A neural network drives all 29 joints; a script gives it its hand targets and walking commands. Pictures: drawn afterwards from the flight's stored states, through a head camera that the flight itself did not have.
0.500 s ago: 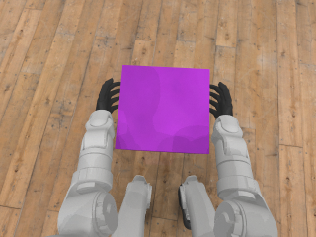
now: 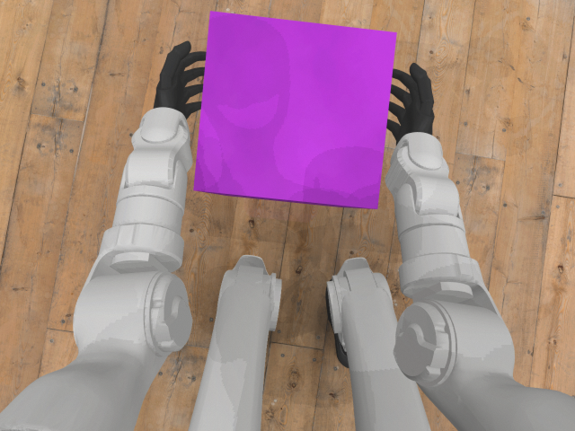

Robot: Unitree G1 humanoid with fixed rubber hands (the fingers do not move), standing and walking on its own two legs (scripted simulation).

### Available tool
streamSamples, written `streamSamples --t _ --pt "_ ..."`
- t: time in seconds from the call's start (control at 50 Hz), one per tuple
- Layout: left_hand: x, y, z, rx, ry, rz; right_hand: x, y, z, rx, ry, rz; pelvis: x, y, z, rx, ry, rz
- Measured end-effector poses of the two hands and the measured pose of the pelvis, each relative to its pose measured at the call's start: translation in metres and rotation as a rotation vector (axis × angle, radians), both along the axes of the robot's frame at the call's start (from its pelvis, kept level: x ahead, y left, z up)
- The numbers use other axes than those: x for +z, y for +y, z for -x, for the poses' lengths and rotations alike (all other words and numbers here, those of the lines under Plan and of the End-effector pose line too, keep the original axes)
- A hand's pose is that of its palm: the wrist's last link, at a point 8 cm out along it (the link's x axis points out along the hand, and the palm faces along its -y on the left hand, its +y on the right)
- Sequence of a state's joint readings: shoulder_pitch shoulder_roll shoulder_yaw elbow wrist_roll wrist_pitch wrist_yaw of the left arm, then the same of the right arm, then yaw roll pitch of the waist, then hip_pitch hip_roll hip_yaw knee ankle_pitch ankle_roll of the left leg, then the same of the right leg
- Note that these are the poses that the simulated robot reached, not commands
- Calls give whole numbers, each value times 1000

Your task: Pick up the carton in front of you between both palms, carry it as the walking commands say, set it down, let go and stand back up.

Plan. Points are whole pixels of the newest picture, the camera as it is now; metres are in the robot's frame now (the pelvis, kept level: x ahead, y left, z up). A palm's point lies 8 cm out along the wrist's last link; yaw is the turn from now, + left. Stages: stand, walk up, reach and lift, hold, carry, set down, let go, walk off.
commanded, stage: set down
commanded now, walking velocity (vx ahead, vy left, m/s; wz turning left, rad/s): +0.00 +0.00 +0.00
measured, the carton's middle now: (291, 133) +0.49 +0.03 -0.19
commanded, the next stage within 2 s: none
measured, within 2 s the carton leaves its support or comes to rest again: rests again in 0.98 s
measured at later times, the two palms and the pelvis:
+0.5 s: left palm (197, 117) +0.53 +0.19 -0.25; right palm (375, 142) +0.50 -0.11 -0.25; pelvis -0.01 +0.01 -0.10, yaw -2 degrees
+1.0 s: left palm (203, 127) +0.52 +0.18 -0.28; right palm (376, 145) +0.50 -0.12 -0.27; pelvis -0.01 +0.00 -0.11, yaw -1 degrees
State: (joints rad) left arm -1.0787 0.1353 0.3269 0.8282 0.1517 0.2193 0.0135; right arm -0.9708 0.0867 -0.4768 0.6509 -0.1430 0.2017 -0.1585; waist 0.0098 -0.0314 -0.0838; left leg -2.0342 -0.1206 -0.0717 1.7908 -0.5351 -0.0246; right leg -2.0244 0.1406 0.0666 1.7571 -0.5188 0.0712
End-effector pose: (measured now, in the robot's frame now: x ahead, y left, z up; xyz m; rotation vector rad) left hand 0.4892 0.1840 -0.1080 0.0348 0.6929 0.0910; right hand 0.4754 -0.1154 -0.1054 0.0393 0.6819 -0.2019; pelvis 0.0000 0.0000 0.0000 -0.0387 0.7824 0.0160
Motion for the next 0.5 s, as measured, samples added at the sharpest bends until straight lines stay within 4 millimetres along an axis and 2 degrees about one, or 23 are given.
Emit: streamSamples --t 0.4,0.5 --pt "-126 7 -32 -50 44 -25 -127 7 -22 -9 47 14 -82 3 12 3 -40 18" --pt "-146 5 -38 -68 50 -31 -147 6 -24 -29 52 2 -95 6 10 -11 -84 23"
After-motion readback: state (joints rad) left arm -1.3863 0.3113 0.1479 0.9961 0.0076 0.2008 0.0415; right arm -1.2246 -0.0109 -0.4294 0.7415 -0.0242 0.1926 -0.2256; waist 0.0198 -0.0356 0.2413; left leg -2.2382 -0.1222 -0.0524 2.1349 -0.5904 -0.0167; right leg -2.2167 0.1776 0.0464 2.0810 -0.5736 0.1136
